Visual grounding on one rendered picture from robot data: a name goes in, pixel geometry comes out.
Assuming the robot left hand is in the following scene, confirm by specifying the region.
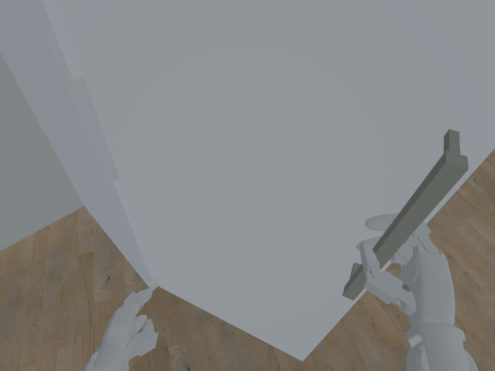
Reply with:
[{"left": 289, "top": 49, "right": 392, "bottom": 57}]
[{"left": 101, "top": 288, "right": 159, "bottom": 360}]

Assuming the fridge door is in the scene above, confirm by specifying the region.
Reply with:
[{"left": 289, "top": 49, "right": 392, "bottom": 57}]
[{"left": 55, "top": 0, "right": 495, "bottom": 362}]

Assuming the robot right forearm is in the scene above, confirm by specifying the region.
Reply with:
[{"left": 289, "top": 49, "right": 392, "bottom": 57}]
[{"left": 406, "top": 322, "right": 478, "bottom": 371}]

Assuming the handle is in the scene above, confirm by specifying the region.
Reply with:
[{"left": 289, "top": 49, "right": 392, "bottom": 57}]
[{"left": 343, "top": 129, "right": 469, "bottom": 301}]

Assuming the robot left forearm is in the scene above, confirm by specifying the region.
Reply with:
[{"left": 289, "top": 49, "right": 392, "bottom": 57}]
[{"left": 84, "top": 343, "right": 129, "bottom": 371}]

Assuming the robot right hand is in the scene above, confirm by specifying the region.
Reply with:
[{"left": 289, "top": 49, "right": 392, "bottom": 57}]
[{"left": 357, "top": 213, "right": 455, "bottom": 326}]

